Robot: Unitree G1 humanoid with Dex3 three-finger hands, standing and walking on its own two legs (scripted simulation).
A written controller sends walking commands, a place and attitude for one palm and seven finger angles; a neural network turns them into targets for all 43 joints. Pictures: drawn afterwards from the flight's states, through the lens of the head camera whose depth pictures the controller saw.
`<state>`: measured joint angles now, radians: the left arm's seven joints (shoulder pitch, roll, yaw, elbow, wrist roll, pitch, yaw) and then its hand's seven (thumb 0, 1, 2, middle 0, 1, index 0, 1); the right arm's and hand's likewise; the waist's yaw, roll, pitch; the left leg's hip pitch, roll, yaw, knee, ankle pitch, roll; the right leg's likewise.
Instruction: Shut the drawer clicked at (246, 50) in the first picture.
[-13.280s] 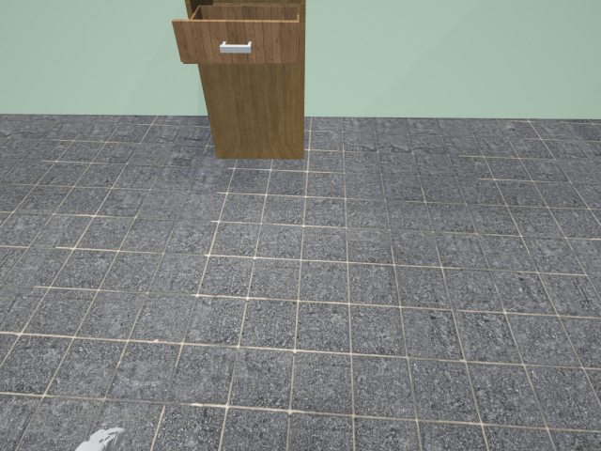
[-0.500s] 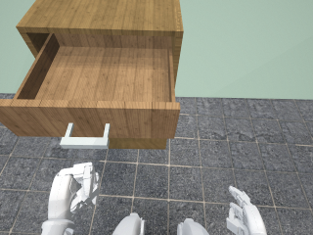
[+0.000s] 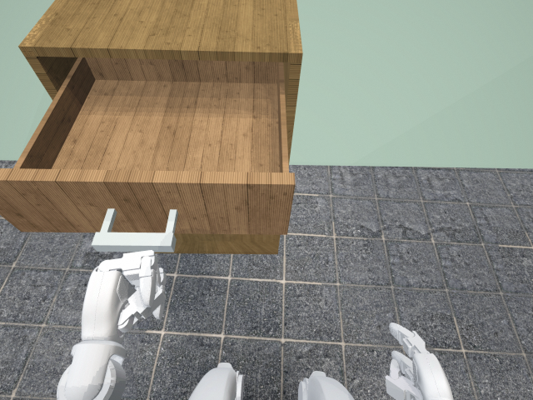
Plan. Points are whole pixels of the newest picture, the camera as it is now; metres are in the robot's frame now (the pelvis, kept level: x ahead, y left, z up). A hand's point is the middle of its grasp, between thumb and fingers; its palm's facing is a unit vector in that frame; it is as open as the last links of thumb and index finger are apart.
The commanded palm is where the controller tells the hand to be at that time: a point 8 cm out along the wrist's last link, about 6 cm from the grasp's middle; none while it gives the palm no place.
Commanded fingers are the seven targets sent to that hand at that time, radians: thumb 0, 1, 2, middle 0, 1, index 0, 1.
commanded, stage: push the drawer shut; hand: left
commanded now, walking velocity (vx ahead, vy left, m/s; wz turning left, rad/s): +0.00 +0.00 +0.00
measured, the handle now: (138, 229) +0.34 +0.20 +0.06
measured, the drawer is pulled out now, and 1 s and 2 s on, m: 0.27 0.17 0.06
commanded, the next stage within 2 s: none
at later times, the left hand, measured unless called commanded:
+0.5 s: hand (164, 265) +0.29 +0.16 +0.05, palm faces +0.04 -1.00 -0.05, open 3.3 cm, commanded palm +0.29 +0.21 +0.06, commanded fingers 0.00 0.90 0.90 -1.40 -1.60 -1.40 -1.60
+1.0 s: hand (173, 216) +0.37 +0.16 +0.05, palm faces +0.04 -1.00 -0.03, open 3.3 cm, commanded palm +0.35 +0.21 +0.06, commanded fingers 0.00 0.90 0.90 -1.40 -1.60 -1.40 -1.60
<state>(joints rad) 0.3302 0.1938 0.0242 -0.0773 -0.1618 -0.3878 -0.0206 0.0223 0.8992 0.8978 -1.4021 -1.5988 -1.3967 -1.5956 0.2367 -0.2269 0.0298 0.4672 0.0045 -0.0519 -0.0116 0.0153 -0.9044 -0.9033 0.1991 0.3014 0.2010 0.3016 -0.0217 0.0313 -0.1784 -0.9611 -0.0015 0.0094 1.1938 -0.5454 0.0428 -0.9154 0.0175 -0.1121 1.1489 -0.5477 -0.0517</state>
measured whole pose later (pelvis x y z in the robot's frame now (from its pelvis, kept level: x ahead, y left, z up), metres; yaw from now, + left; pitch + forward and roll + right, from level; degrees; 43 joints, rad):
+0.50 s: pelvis -0.01 -0.01 +0.00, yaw +1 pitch +18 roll -2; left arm 0.07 0.21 0.08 0.19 -0.19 -0.41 -0.08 0.03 0.85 0.93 -1.40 -1.60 -1.40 -1.60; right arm 0.21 -0.25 0.02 0.56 0.01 -0.07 -0.02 0.01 -0.91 -0.90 0.20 0.30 0.20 0.30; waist -0.02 0.03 -0.15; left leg -0.96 0.00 0.00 1.17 -0.52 0.03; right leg -0.91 0.02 -0.12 1.13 -0.53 -0.06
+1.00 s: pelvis -0.01 +0.00 +0.01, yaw -1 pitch +18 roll -2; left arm -0.28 0.24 0.15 0.55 -0.17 -0.41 -0.06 0.04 0.84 0.92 -1.40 -1.60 -1.40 -1.60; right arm 0.26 -0.26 0.02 0.61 0.01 -0.03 -0.02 0.01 -0.91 -0.90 0.20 0.30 0.20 0.30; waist -0.06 0.02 -0.14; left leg -0.95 0.00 0.03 1.12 -0.49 0.05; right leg -0.92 0.02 -0.09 1.09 -0.49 -0.04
